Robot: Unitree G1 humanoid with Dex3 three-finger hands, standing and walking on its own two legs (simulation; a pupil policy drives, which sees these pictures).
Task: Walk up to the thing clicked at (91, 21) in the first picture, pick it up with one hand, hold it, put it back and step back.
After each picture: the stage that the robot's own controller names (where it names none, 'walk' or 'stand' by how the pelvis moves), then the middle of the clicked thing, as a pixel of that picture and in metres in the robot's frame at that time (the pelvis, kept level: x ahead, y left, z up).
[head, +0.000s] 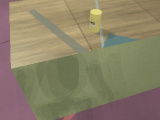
stand; (95, 21) +0.81 -0.05 -0.01
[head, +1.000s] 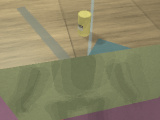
rise first; (84, 24) +0.72 +0.04 +0.02
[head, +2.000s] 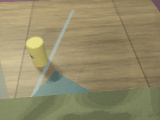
rise first; (37, 52) +0.48 +0.24 +0.01
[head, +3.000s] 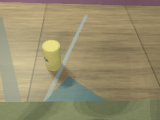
stand; (52, 56) +0.47 +0.15 +0.02
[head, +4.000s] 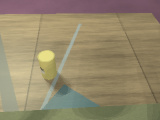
stand; (47, 65) +0.47 +0.16 -0.01
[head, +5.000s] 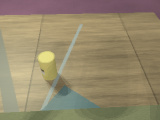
stand; (48, 66) +0.46 +0.17 -0.01
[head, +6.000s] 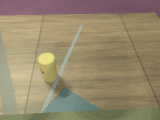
stand; (48, 67) +0.45 +0.17 -0.01
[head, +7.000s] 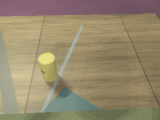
rise first; (48, 67) +0.46 +0.17 -0.01
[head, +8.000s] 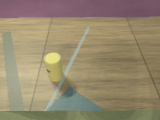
rise first; (54, 67) +0.46 +0.16 -0.01
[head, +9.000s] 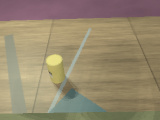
go down; (56, 69) +0.46 +0.16 -0.01
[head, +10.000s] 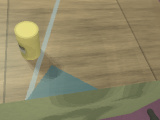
go down; (29, 41) +0.47 +0.15 +0.05
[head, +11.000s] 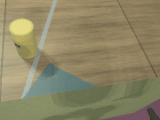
approach; (24, 39) +0.47 +0.16 +0.07
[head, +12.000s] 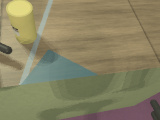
close in; (23, 23) +0.50 +0.15 +0.10
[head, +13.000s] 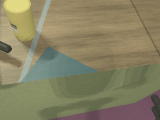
close in; (21, 20) +0.50 +0.15 +0.10
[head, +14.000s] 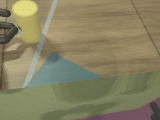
lift; (28, 23) +0.50 +0.14 +0.10
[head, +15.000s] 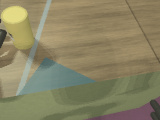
lift; (19, 29) +0.49 +0.16 +0.10
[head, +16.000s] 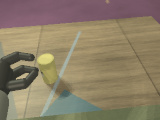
lift; (48, 69) +0.47 +0.16 +0.04
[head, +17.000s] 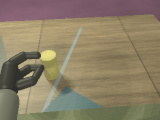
close; (49, 65) +0.47 +0.16 +0.02
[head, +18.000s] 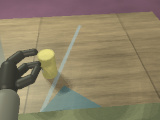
stand; (48, 64) +0.47 +0.16 +0.02
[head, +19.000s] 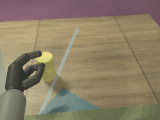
stand; (46, 66) +0.47 +0.16 +0.01
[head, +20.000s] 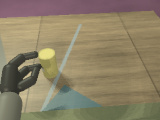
stand; (48, 63) +0.47 +0.16 +0.02
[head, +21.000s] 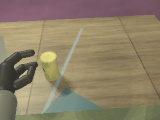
stand; (50, 66) +0.47 +0.16 +0.01
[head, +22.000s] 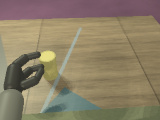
stand; (49, 66) +0.47 +0.16 +0.01
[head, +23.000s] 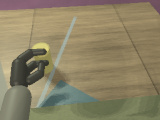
stand; (43, 58) +0.48 +0.17 +0.02
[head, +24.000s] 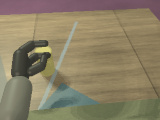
stand; (45, 61) +0.48 +0.16 +0.02
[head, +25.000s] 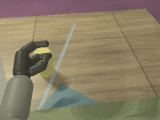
stand; (44, 62) +0.48 +0.16 +0.02
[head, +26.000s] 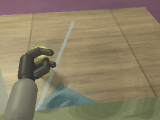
crouch; (42, 61) +0.48 +0.17 +0.02
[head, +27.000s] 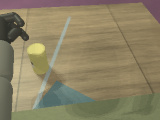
crouch; (38, 59) +0.48 +0.16 +0.02
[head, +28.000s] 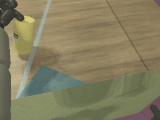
lower; (23, 35) +0.52 +0.15 +0.08
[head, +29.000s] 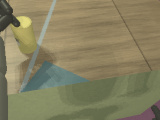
lower; (24, 35) +0.52 +0.16 +0.07
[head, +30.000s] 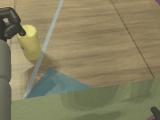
lower; (29, 43) +0.50 +0.16 +0.07
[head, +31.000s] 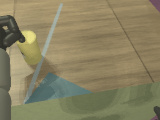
lower; (29, 48) +0.49 +0.16 +0.06
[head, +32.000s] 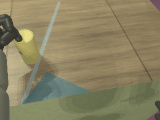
lower; (27, 47) +0.49 +0.16 +0.06
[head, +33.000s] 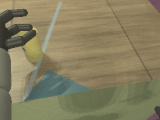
open; (31, 44) +0.50 +0.15 +0.06
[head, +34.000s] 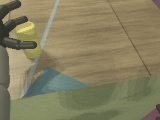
open; (29, 40) +0.51 +0.15 +0.07
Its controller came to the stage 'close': yes
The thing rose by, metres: 0.01
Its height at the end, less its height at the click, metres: +0.01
